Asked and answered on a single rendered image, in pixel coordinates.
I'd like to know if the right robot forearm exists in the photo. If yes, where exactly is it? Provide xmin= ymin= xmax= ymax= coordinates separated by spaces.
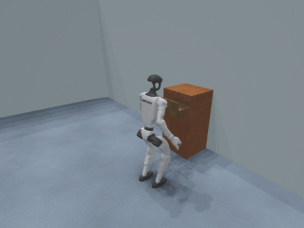
xmin=160 ymin=120 xmax=175 ymax=141

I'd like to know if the robot right foot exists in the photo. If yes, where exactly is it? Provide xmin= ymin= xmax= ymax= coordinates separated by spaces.
xmin=152 ymin=178 xmax=167 ymax=188

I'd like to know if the cabinet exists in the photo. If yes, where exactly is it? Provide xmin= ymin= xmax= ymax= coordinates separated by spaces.
xmin=162 ymin=83 xmax=214 ymax=160

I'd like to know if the robot right hand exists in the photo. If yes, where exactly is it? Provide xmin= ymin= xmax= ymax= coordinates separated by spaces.
xmin=170 ymin=137 xmax=181 ymax=150

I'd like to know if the robot left thigh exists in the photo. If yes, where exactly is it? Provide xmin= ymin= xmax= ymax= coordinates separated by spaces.
xmin=137 ymin=129 xmax=156 ymax=156

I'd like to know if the robot left upper arm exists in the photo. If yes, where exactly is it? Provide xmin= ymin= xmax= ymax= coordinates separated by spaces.
xmin=139 ymin=92 xmax=147 ymax=110

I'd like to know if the drawer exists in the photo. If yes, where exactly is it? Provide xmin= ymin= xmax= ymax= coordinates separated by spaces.
xmin=160 ymin=96 xmax=190 ymax=118

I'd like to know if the robot right upper arm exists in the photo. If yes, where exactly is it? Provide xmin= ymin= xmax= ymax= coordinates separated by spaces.
xmin=156 ymin=97 xmax=167 ymax=126

